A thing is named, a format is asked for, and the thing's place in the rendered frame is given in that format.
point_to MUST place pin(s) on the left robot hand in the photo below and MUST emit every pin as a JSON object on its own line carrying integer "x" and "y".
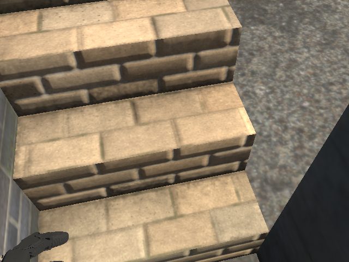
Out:
{"x": 34, "y": 244}

